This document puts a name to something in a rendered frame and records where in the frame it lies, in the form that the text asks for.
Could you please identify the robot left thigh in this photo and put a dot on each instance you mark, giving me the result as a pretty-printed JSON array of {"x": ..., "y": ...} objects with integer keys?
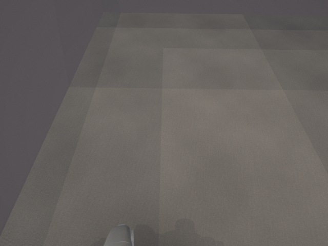
[{"x": 121, "y": 235}]

